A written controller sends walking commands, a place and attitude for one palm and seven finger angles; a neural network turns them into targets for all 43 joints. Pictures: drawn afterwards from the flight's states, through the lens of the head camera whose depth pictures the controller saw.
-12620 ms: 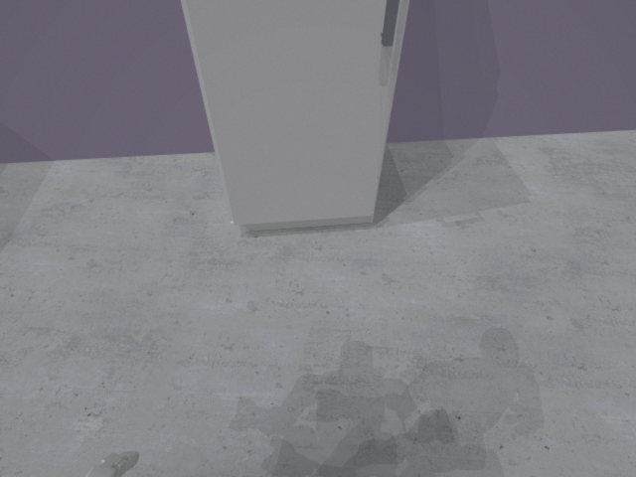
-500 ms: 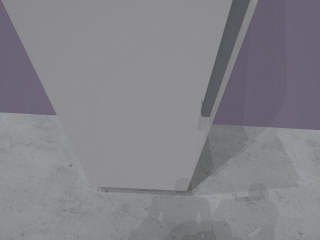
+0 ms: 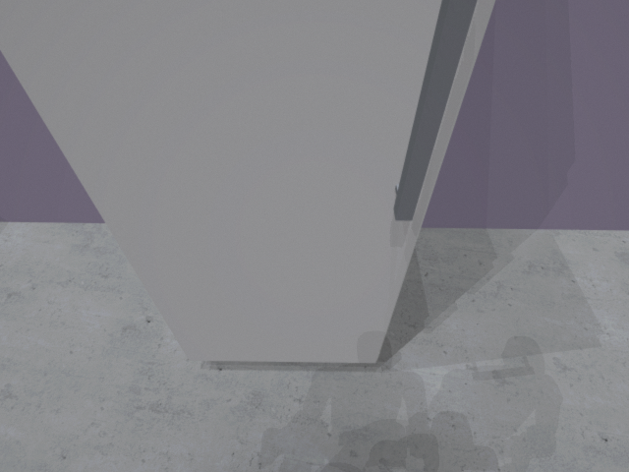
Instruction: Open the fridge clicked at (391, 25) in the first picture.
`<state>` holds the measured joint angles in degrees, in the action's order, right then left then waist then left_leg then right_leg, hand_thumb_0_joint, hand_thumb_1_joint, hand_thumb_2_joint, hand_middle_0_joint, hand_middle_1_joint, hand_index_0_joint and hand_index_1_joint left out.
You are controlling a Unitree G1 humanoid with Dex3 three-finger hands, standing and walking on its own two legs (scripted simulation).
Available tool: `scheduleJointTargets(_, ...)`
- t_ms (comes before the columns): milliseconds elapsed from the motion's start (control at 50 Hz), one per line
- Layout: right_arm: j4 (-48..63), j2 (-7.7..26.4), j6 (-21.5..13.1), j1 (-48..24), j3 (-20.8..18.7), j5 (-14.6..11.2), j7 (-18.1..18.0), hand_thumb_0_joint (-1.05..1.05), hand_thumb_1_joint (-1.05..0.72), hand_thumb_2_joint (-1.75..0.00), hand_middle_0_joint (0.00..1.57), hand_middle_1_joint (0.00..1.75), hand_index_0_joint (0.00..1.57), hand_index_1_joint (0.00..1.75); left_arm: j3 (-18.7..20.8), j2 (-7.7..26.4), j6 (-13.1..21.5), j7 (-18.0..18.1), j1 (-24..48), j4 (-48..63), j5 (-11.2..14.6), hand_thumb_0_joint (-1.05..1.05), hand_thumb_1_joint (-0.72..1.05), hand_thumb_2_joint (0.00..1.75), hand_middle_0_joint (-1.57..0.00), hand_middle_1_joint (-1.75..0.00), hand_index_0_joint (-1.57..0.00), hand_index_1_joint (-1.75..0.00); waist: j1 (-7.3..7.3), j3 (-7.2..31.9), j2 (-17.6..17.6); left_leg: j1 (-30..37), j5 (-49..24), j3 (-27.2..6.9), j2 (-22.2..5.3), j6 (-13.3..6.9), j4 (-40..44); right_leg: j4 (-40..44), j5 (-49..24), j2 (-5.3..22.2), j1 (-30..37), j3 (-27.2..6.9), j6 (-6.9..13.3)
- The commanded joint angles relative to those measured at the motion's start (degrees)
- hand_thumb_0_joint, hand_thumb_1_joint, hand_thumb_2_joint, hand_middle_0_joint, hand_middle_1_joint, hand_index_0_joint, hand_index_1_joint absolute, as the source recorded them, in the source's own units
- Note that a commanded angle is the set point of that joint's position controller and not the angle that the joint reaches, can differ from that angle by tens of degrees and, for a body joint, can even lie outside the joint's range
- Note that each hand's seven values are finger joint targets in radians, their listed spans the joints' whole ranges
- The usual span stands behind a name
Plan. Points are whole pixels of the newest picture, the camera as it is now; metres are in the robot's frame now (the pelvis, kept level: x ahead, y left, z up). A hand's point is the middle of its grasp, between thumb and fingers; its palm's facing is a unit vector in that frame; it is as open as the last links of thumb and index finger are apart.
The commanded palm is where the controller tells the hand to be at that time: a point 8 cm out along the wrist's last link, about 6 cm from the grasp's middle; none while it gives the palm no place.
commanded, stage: raise the hand to about handle height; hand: right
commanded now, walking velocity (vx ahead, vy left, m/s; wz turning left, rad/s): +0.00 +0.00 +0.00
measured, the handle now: (428, 93) +0.50 -0.11 +0.24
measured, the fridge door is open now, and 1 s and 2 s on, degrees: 0 0 0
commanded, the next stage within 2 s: none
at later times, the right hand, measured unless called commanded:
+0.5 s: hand out of the picture +0.13 -0.21 +0.03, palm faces +0.22 +0.97 -0.07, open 9.4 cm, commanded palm +0.13 -0.25 +0.04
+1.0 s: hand (573, 382) +0.21 -0.24 +0.10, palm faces +0.01 +1.00 -0.09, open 12.4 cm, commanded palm +0.18 -0.29 +0.13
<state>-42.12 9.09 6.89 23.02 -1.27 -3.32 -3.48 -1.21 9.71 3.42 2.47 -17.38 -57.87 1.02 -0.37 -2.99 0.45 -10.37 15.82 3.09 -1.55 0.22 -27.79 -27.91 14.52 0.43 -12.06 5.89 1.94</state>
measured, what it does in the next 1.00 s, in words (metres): stands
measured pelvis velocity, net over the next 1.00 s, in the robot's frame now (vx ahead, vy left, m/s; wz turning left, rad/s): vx -0.01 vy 0.00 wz -0.05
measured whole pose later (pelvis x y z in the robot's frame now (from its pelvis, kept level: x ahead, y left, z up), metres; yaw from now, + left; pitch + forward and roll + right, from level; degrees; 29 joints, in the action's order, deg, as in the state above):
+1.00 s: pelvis -0.01 +0.00 -0.01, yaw -3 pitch +0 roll +1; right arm 3.1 21.2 -2.2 13.7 -19.1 -20.4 23.9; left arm -1.6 17.1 17.2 5.8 -16.3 -35.8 4.5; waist -1.8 1.9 -2.9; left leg -16.1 19.2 6.0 -1.2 -0.2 -35.0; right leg -37.8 18.1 1.2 -20.3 2.7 1.8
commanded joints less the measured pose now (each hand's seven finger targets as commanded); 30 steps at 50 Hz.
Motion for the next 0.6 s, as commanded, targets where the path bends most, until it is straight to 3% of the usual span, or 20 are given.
scheduleJointTargets(0, 39.89, -1.83, -10.1, 1.96, 3.96, -4.07, -5.06, 0.0, -0.81, -0.86, 0.21, 0.36, 0.21, 0.36, 1.58, 7.04, 13.88, 2.58, 5.81, 13.77, 2.13, 0.0, 0.9, 0.9, -0.2, -0.3, -0.2, -0.3, 2.23, 12.02, -8.82, -7.41, -1.6, 1.96, 0.59, -1.66, -3.0, 6.11, -9.67, 3.26, 6.07, -7.11, -1.9)
scheduleJointTargets(20, 51.41, -1.97, -9.69, -3.93, 4.63, -6.8, -4.1, 0.0, -0.78, -0.85, 0.21, 0.37, 0.21, 0.37, 2.12, 9.73, 14.54, 2.26, 5.11, 17.85, 2.69, 0.0, 0.9, 0.9, -0.2, -0.3, -0.2, -0.3, 2.33, 7.73, -8.58, -7.39, -2.12, 2.58, 0.38, -1.45, -2.12, 5.53, -4.6, 2.74, 2.57, -8.32, -1.8)
scheduleJointTargets(60, 53.9, 0.53, -14.48, -5.53, 3.19, -5.83, -2.07, 0.0, -0.74, -0.83, 0.21, 0.4, 0.21, 0.4, 3.15, 11.15, 16.54, 2.53, 6.92, 22.08, 1.7, 0.0, 0.9, 0.9, -0.2, -0.3, -0.2, -0.3, 3.9, 3.61, -3.15, -9.63, -0.07, 2.4, 0.46, -1.26, -0.01, 1.87, 0.61, 0.94, -1.63, -7.97, -1.36)
scheduleJointTargets(80, 47.87, 1.46, -16.71, 0.08, 0.03, -6.0, -0.72, 0.0, -0.71, -0.82, 0.21, 0.42, 0.21, 0.42, 4.01, 11.39, 16.32, 2.11, 6.02, 22.13, 0.85, 0.0, 0.9, 0.9, -0.2, -0.3, -0.2, -0.3, 2.8, 2.86, 4.46, -12.11, 2.01, 2.97, 1.3, -1.26, -0.42, -0.02, 0.34, 0.79, -4.88, -7.82, -1.63)
scheduleJointTargets(100, 40.63, -0.77, -19.09, 8.28, -0.66, -7.03, 1.96, 0.0, -0.69, -0.81, 0.22, 0.43, 0.22, 0.43, 4.42, 11.15, 15.83, 1.51, 7.24, 23.39, 0.49, 0.0, 0.9, 0.9, -0.2, -0.3, -0.2, -0.3, 0.82, -0.4, 11.93, -15.14, 4.43, 3.89, 1.8, -1.06, -1.7, -2.15, 0.85, 0.52, -9.68, -7.47, -1.96)
scheduleJointTargets(120, 34.42, -1.24, -21.99, 13.97, -2.08, -7.98, 5.41, 0.0, -0.67, -0.8, 0.22, 0.45, 0.22, 0.45, 4.91, 11.32, 15.12, 0.73, 8.18, 24.32, 0.27, 0.0, 0.9, 0.9, -0.2, -0.3, -0.2, -0.3, -0.36, -1.99, 17.8, -17.99, 6.52, 3.86, 1.95, -1.02, -3.4, -4.59, 1.62, 0.34, -14.21, -6.93, -2.31)
scheduleJointTargets(140, 32.84, -0.25, -25.54, 17.45, -4.13, -9.31, 9.49, 0.0, -0.64, -0.79, 0.22, 0.47, 0.22, 0.47, 5.56, 11.43, 14.41, -0.02, 8.95, 25.49, 0.17, 0.0, 0.9, 0.9, -0.2, -0.3, -0.2, -0.3, -1.49, -1.66, 20.73, -18.83, 7.04, 3.22, 1.85, -1.02, -4.73, -6.59, 1.93, -0.07, -17.11, -6.02, -2.62)
scheduleJointTargets(160, 29.84, 3.68, -28.3, 20.77, -9.03, -10.14, 13.83, 0.0, -0.62, -0.78, 0.22, 0.48, 0.22, 0.48, 6.53, 11.88, 13.4, -1.05, 9.2, 27.0, 0.61, 0.0, 0.9, 0.9, -0.2, -0.3, -0.2, -0.3, -3.47, -1.4, 17.88, -17.17, 4.14, 1.99, 1.66, -1.85, -6.02, -7.81, -0.03, -0.55, -17.66, -5.18, -3.11)
scheduleJointTargets(200, 31.19, 8.97, -32.52, 16.49, -12.62, -11.76, 22.05, 0.0, -0.57, -0.76, 0.22, 0.51, 0.22, 0.51, 7.09, 13.37, 12.4, -1.78, 12.57, 32.41, 0.57, 0.0, 0.9, 0.9, -0.2, -0.3, -0.2, -0.3, -2.4, 1.98, 14.2, -14.69, -0.51, 0.18, 0.68, -2.01, -8.48, -11.44, -0.68, -1.86, -18.48, -3.49, -3.25)
scheduleJointTargets(220, 31.25, 11.03, -32.49, 16.83, -15.47, -11.85, 24.2, 0.0, -0.55, -0.75, 0.22, 0.53, 0.22, 0.53, 7.06, 12.95, 11.88, -1.72, 13.2, 34.21, 1.03, 0.0, 0.9, 0.9, -0.2, -0.3, -0.2, -0.3, -3.48, 4.93, 10.92, -13.14, -2.34, -1.03, 0.24, -1.86, -9.33, -12.45, -1.22, -2.38, -19.02, -2.85, -2.69)
scheduleJointTargets(260, 40.69, 16.18, -31.63, 13.7, -20.78, -13.11, 24.88, 0.0, -0.5, -0.73, 0.23, 0.55, 0.23, 0.55, 6.84, 12.13, 10.6, -1.32, 12.76, 36.27, 1.04, 0.0, 0.9, 0.9, -0.2, -0.3, -0.2, -0.3, -5.47, 9.95, 0.42, -12.02, -5.43, -2.15, -0.03, -1.84, -11.58, -13.5, -3.38, -2.58, -18.73, -2.08, -2.03)
scheduleJointTargets(280, 48.05, 15.3, -31.66, 9.75, -19.67, -14.09, 24.72, 0.0, -0.48, -0.72, 0.23, 0.57, 0.23, 0.57, 6.18, 11.44, 10.23, -0.97, 13.14, 37.98, 0.99, 0.0, 0.9, 0.9, -0.2, -0.3, -0.2, -0.3, -4.93, 12.47, -4.91, -11.77, -5.2, -2.16, -0.02, -1.95, -12.0, -13.47, -3.74, -2.5, -17.31, -1.81, -1.79)
scheduleJointTargets(340, 66.15, 15.98, -36.18, -0.81, -21.06, -16.1, 21.07, 0.0, -0.41, -0.69, 0.24, 0.62, 0.24, 0.62, 5.55, 9.43, 10.94, -0.3, 8.86, 38.08, 0.55, 0.0, 0.9, 0.9, -0.2, -0.3, -0.2, -0.3, -2.22, 20.76, -13.36, -12.77, -9.09, -2.01, 1.34, -1.68, -13.02, -15.4, -8.15, -0.99, -10.08, -3.49, -0.92)
scheduleJointTargets(380, 72.49, 15.16, -40.03, -7.11, -17.44, -15.8, 19.7, 0.0, -0.36, -0.67, 0.24, 0.64, 0.24, 0.64, 4.95, 9.57, 11.9, 0.16, 6.6, 35.67, 0.06, 0.0, 0.9, 0.9, -0.2, -0.3, -0.2, -0.3, 1.04, 20.26, -13.13, -16.41, -8.09, -2.32, 2.18, -1.75, -12.92, -16.89, -7.89, -0.37, -8.7, -5.17, -0.48)
scheduleJointTargets(400, 71.09, 12.16, -41.54, -8.1, -13.41, -15.57, 20.05, 0.0, -0.34, -0.66, 0.24, 0.66, 0.24, 0.66, 4.5, 9.78, 12.68, 0.44, 6.33, 34.29, 0.3, 0.0, 0.9, 0.9, -0.2, -0.3, -0.2, -0.3, 2.87, 17.56, -12.74, -19.1, -6.26, -2.06, 2.32, -1.68, -12.47, -17.52, -6.37, -0.14, -8.64, -5.67, -0.3)
scheduleJointTargets(440, 66.2, 10.63, -42.77, -11.73, -9.31, -15.7, 22.09, 0.0, -0.29, -0.64, 0.24, 0.69, 0.24, 0.69, 3.77, 10.96, 14.58, 1.04, 6.31, 32.05, 0.91, 0.0, 0.9, 0.9, -0.2, -0.3, -0.2, -0.3, 5.46, 11.53, -10.45, -22.71, -0.72, -2.13, 2.28, -1.3, -10.95, -17.7, -1.17, 0.42, -10.43, -7.02, -0.1)
scheduleJointTargets(460, 63.14, 9.66, -41.54, -13.38, -7.47, -16.37, 24.22, 0.0, -0.27, -0.63, 0.25, 0.7, 0.25, 0.7, 3.18, 11.81, 15.01, 1.41, 6.46, 31.56, 1.36, 0.0, 0.9, 0.9, -0.2, -0.3, -0.2, -0.3, 6.55, 9.11, -6.83, -22.75, 0.93, -2.56, 2.26, -1.02, -9.83, -17.66, 0.69, 0.64, -11.73, -7.98, 0.12)
scheduleJointTargets(500, 55.64, 12.7, -36.64, -13.15, -8.17, -15.67, 27.65, 0.0, -0.22, -0.61, 0.25, 0.74, 0.25, 0.74, 3.45, 13.14, 15.51, 2.35, 6.8, 30.89, 2.17, 0.0, 0.9, 0.9, -0.2, -0.3, -0.2, -0.3, 6.32, 6.54, -2.24, -22.52, 7.25, -4.36, 1.72, -0.52, -6.37, -16.25, 5.48, 0.47, -14.6, -8.25, 0.3)
scheduleJointTargets(540, 49.75, 16.37, -29.38, -11.49, -11.63, -14.89, 29.42, 0.0, -0.18, -0.59, 0.25, 0.76, 0.25, 0.76, 3.58, 13.64, 15.15, 3.12, 7.67, 31.64, 2.65, 0.0, 0.9, 0.9, -0.2, -0.3, -0.2, -0.3, 3.73, 7.51, 1.17, -20.33, 11.88, -5.79, 0.64, -0.2, -3.91, -14.26, 6.89, 0.39, -16.3, -7.87, 0.33)
scheduleJointTargets(580, 46.3, 20.63, -22.23, -8.62, -16.89, -15.21, 30.32, 0.0, -0.13, -0.57, 0.25, 0.8, 0.25, 0.8, 3.19, 13.11, 14.61, 3.27, 8.78, 33.11, 2.96, 0.0, 0.9, 0.9, -0.2, -0.3, -0.2, -0.3, 0.44, 10.99, 0.24, -14.97, 9.07, -6.14, -0.58, -0.06, -3.27, -12.33, 3.83, 0.01, -14.69, -7.15, 0.24)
